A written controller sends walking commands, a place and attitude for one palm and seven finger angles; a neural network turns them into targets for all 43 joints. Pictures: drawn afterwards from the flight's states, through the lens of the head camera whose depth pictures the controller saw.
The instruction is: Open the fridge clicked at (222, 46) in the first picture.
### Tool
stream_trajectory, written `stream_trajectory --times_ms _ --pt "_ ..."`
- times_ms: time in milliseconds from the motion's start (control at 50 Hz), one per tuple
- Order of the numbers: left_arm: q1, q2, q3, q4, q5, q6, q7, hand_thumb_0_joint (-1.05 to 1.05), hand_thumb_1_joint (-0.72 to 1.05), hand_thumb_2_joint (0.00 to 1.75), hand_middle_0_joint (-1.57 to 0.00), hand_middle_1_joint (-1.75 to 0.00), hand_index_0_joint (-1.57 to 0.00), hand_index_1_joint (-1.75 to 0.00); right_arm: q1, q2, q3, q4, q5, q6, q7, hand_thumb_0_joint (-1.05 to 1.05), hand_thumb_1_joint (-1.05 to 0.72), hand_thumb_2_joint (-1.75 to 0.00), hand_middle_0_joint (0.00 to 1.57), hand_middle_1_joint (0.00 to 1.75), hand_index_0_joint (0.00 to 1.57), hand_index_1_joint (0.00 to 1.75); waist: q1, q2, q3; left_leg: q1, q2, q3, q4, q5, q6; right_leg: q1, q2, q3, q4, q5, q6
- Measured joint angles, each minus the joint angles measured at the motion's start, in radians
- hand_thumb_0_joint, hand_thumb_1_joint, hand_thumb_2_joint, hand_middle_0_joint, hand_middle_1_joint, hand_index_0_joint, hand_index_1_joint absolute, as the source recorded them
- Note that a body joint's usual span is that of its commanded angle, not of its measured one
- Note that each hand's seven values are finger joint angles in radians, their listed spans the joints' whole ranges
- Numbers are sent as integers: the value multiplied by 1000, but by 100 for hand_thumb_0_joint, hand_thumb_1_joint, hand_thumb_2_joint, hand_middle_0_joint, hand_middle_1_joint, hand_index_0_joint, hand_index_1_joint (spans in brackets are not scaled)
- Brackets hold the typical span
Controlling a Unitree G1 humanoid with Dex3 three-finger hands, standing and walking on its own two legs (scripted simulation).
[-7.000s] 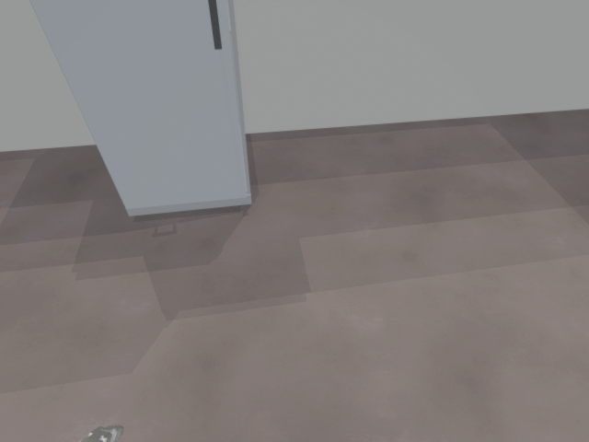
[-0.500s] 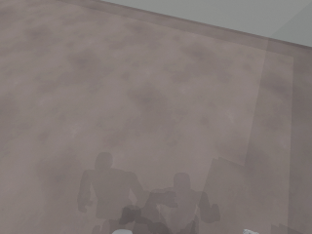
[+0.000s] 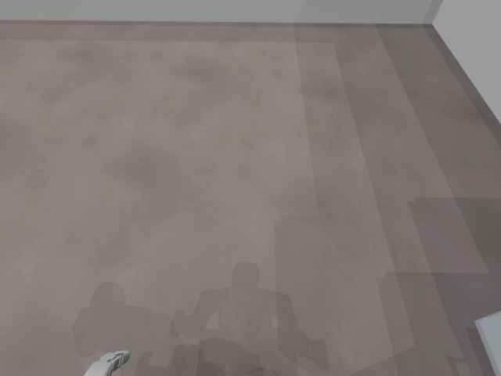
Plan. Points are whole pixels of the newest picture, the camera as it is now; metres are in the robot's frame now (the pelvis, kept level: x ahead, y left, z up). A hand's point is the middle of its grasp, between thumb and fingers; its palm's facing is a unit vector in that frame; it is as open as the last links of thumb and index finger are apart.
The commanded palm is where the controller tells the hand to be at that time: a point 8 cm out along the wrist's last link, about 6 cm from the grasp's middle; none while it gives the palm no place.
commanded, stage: turn to face it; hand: right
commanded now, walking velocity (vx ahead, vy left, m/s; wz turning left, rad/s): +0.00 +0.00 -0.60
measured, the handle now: out of the picture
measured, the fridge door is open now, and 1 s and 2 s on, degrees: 0 0 0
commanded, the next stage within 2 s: none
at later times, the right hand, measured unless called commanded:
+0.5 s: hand out of the picture +0.11 -0.23 -0.13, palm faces +0.26 +0.92 -0.28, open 7.4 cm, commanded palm none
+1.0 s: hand out of the picture -0.11 -0.24 -0.18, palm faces +0.59 +0.76 -0.26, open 7.4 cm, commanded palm none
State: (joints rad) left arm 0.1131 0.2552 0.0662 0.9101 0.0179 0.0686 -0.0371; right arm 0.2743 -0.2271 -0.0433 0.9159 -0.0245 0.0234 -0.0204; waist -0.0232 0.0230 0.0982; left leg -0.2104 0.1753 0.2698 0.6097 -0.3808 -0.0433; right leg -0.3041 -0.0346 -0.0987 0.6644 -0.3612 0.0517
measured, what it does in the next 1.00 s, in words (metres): steps on the spot, turning right: right foot, then left foot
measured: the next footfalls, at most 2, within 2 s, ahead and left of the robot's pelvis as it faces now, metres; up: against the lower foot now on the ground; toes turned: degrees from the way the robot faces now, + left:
right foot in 0.02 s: +0.03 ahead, -0.11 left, +0.00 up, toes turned -7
left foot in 0.50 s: +0.10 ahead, +0.12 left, +0.00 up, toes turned -14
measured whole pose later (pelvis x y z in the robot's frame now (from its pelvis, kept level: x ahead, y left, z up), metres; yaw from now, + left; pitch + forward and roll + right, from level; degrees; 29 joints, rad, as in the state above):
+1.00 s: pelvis -0.01 -0.03 +0.00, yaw -35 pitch +0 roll +1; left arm 0.14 0.24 0.06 0.88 0.02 0.02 -0.02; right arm 0.25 -0.29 -0.08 0.94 -0.01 0.08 -0.03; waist -0.01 0.06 0.10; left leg -0.41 0.14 0.10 1.06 -0.54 -0.09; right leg -0.32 0.00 -0.08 0.66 -0.34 -0.06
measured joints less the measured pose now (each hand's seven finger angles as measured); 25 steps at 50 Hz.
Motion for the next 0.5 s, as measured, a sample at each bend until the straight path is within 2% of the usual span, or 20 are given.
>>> stream_trajectory --times_ms 20,40,80,120,180,300,400,440,480,500 --pt "-6 -1 -2 -9 1 -11 -1 1 91 90 -20 -30 -20 -30 7 -11 -6 4 4 4 1 1 -90 -90 20 30 21 30 -3 9 -2 -24 15 1 54 -18 -8 25 8 -7 -60 39 -29" --pt "-15 -8 -3 -15 2 -22 0 1 91 90 -20 -30 -20 -30 4 -26 -14 11 8 13 2 1 -90 -90 20 30 21 30 -7 26 4 -62 23 -33 143 -79 -22 17 21 -8 -48 32 -57" --pt "-22 -17 -10 -26 0 -42 6 1 91 89 -20 -30 -20 -30 -8 -44 -22 26 10 39 -4 1 -91 -90 20 30 20 30 -8 32 9 -144 -9 -118 338 -174 -39 8 27 8 -24 8 -89" --pt "-14 -22 -13 -32 1 -51 17 1 91 89 -20 -30 -20 -30 -26 -52 -30 33 12 50 -4 1 -91 -90 20 30 20 30 -2 23 7 -207 -41 -167 468 -160 -49 19 29 34 -47 15 -98" --pt "1 -27 -18 -28 3 -50 25 1 91 89 -21 -30 -20 -30 -55 -57 -34 15 13 43 3 1 -91 -90 20 30 20 30 2 15 3 -261 -60 -210 523 -85 -60 47 39 68 -109 53 -98" --pt "44 -34 -18 -14 5 -44 24 1 91 89 -21 -30 -20 -30 -117 -46 -28 -31 13 33 5 1 -91 -90 20 30 20 30 22 2 -12 -273 -82 -257 435 -29 -73 72 67 132 -172 94 -101" --pt "83 -33 -8 -5 9 -36 24 1 91 89 -21 -30 -21 -30 -164 -23 -16 -59 19 28 3 1 -91 -90 20 30 20 30 54 -20 -20 -213 -120 -268 268 -53 -65 61 84 190 -158 93 -88" --pt "98 -27 -2 -1 10 -31 25 1 91 89 -21 -30 -21 -30 -176 -12 -9 -72 22 20 2 1 -91 -90 20 30 20 30 65 -34 -23 -168 -139 -264 167 -35 -58 48 91 215 -136 85 -78" --pt "115 -21 5 3 6 -25 25 1 91 89 -21 -30 -21 -30 -175 -3 0 -88 24 5 3 1 -91 -90 20 30 20 30 70 -44 -33 -97 -151 -252 6 59 -50 28 103 237 -97 66 -64" --pt "123 -16 9 4 2 -23 24 1 91 89 -21 -30 -21 -30 -172 0 4 -95 20 -7 1 1 -91 -90 20 30 20 30 69 -48 -37 -74 -149 -242 -46 104 -6 6 109 240 -55 51 -56"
